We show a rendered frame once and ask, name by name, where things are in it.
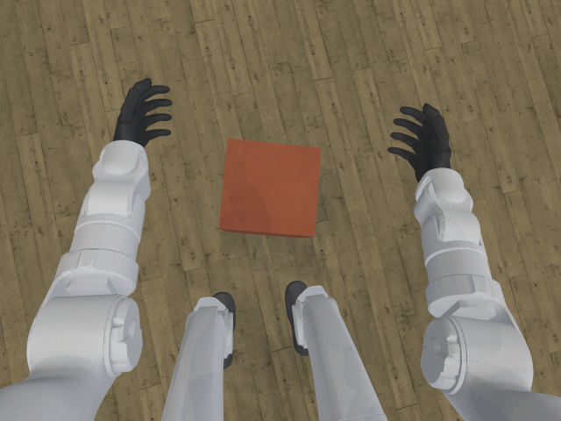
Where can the right robot forearm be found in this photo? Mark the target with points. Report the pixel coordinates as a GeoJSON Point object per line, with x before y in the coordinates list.
{"type": "Point", "coordinates": [460, 282]}

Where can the robot thigh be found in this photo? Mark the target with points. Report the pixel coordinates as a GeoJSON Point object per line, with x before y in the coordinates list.
{"type": "Point", "coordinates": [344, 391]}
{"type": "Point", "coordinates": [196, 391]}

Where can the left robot forearm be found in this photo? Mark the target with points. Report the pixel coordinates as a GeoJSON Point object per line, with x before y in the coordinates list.
{"type": "Point", "coordinates": [102, 257]}

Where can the robot left upper arm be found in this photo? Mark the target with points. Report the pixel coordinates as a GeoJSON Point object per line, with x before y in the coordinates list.
{"type": "Point", "coordinates": [79, 346]}

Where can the robot left thigh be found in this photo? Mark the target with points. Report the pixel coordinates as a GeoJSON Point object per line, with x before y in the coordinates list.
{"type": "Point", "coordinates": [196, 391]}

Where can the left robot hand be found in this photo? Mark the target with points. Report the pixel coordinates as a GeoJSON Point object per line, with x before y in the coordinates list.
{"type": "Point", "coordinates": [132, 121]}

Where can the robot right upper arm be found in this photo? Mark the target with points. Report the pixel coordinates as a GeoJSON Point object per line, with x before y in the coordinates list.
{"type": "Point", "coordinates": [484, 370]}

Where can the robot right thigh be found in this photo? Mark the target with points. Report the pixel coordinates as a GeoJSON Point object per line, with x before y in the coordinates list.
{"type": "Point", "coordinates": [344, 391]}

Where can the right robot hand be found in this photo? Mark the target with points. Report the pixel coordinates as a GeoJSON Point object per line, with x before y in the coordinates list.
{"type": "Point", "coordinates": [433, 150]}

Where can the carton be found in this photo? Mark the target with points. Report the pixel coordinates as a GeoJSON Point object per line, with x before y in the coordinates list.
{"type": "Point", "coordinates": [270, 189]}

